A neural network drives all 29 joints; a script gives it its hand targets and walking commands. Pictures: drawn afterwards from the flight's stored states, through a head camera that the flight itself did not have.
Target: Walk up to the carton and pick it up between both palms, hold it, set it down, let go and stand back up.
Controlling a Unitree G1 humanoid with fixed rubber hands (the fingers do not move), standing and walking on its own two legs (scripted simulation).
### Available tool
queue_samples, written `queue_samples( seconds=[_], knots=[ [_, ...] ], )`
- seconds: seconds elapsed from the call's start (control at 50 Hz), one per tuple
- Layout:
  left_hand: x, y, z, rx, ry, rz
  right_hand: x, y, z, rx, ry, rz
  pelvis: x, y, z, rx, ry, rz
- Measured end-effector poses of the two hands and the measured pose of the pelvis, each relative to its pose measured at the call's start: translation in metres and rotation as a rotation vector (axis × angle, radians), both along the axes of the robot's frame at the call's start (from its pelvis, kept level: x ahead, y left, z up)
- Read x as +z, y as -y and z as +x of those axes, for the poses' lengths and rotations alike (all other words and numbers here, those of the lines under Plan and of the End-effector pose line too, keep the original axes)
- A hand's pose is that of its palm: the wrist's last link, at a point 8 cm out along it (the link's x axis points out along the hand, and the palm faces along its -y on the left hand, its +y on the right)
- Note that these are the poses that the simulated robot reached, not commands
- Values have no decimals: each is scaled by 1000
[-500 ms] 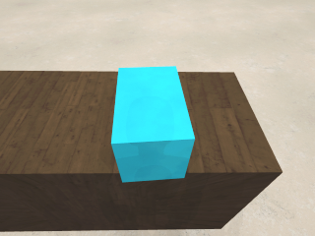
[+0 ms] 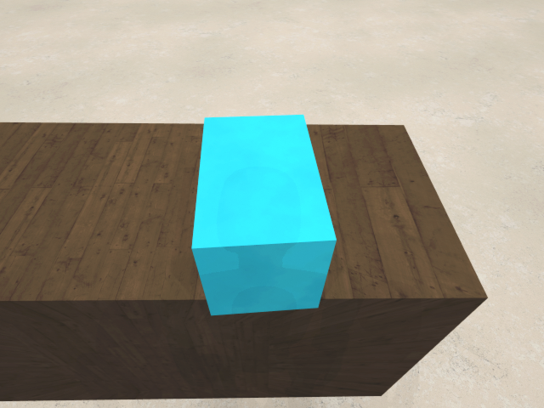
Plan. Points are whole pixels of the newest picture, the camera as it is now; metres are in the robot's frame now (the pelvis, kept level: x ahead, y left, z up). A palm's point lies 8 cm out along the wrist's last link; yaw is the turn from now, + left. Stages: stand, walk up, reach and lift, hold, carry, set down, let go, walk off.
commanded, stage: stand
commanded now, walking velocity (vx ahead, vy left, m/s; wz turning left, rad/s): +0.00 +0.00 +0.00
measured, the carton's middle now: (259, 209) +0.44 +0.03 +0.04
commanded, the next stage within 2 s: walk up in 0.08 s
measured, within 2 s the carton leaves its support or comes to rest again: neither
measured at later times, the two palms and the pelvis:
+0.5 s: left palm out of the picture -0.02 +0.24 -0.15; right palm out of the picture -0.01 -0.25 -0.15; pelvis -0.03 +0.00 -0.01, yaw +2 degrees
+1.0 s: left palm out of the picture -0.05 +0.25 -0.14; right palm out of the picture +0.02 -0.27 -0.14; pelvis -0.04 -0.01 -0.01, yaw +7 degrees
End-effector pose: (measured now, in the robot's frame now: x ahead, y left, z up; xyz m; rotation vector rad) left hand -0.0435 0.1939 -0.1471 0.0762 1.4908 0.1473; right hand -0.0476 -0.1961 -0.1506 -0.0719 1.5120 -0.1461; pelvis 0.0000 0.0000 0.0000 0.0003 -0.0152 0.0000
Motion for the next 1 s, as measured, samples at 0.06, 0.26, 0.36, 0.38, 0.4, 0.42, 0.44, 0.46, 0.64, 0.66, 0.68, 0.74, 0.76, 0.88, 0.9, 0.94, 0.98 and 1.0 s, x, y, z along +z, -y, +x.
queue_samples(
  seconds=[0.06, 0.26, 0.36, 0.38, 0.4, 0.42, 0.44, 0.46, 0.64, 0.66, 0.68, 0.74, 0.76, 0.88, 0.9, 0.94, 0.98, 1.0],
  knots=[
    [0, 0, 0, 0, 0, 0, 0, 0, 0, -1, -1, 1, 0, 0, 0, 0, 0, 0],
    [0, 0, 0, 1, -1, 1, 0, 0, -1, 0, -5, 1, 0, 0, 0, 1, -1, 0],
    [-2, -13, 5, -24, 10, 42, -1, 12, 8, 48, 22, -34, -3, 1, -8, 12, 5, 0],
    [-2, -18, 7, -28, 18, 56, -2, 17, 12, 58, 36, -47, -4, 1, -11, 15, 7, 0],
    [-3, -24, 9, -31, 27, 70, -2, 23, 16, 68, 51, -60, -5, 2, -13, 18, 9, 0],
    [-3, -29, 12, -33, 38, 85, -2, 28, 20, 78, 67, -73, -6, 2, -16, 21, 11, -1],
    [-3, -34, 14, -35, 49, 98, -2, 34, 25, 87, 84, -86, -7, 2, -18, 24, 13, -1],
    [-3, -39, 17, -37, 62, 111, -2, 39, 30, 95, 101, -98, -8, 3, -21, 27, 15, -1],
    [3, -65, 25, -36, 155, 174, 6, 71, 62, 164, 224, -162, -12, 8, -41, 56, 16, -8],
    [3, -66, 24, -33, 158, 174, 6, 73, 63, 170, 230, -165, -12, 8, -42, 60, 15, -9],
    [4, -67, 23, -30, 159, 175, 7, 74, 63, 176, 234, -167, -12, 8, -43, 63, 15, -11],
    [3, -71, 18, -23, 157, 170, 9, 73, 60, 188, 238, -170, -13, 6, -46, 72, 13, -15],
    [2, -71, 17, -22, 155, 168, 10, 73, 58, 191, 237, -170, -13, 6, -46, 75, 13, -15],
    [2, -70, 7, -15, 149, 158, 13, 71, 50, 208, 206, -158, -11, 7, -47, 94, 5, -10],
    [2, -68, 4, -14, 148, 158, 12, 71, 52, 212, 204, -155, -11, 9, -46, 98, 4, -9],
    [3, -64, -1, -8, 141, 158, 12, 73, 57, 221, 207, -150, -11, 11, -46, 106, 3, -9],
    [4, -61, -7, 1, 132, 159, 11, 75, 63, 231, 218, -146, -11, 13, -45, 114, 3, -13],
    [4, -59, -9, 7, 127, 158, 10, 76, 67, 237, 225, -146, -11, 13, -44, 118, 3, -16]
  ],
)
